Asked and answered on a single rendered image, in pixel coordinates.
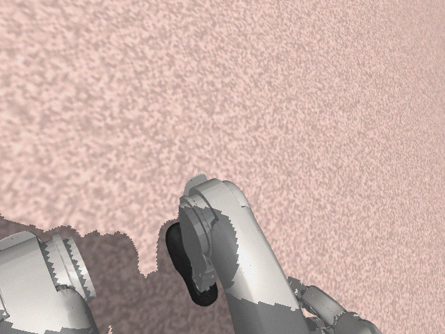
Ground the right robot foot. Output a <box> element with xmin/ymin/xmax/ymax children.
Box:
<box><xmin>165</xmin><ymin>222</ymin><xmax>218</xmax><ymax>306</ymax></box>

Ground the right robot hand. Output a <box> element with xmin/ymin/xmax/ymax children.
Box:
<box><xmin>287</xmin><ymin>276</ymin><xmax>347</xmax><ymax>334</ymax></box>

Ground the right robot arm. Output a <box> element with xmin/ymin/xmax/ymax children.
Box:
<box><xmin>334</xmin><ymin>312</ymin><xmax>382</xmax><ymax>334</ymax></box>

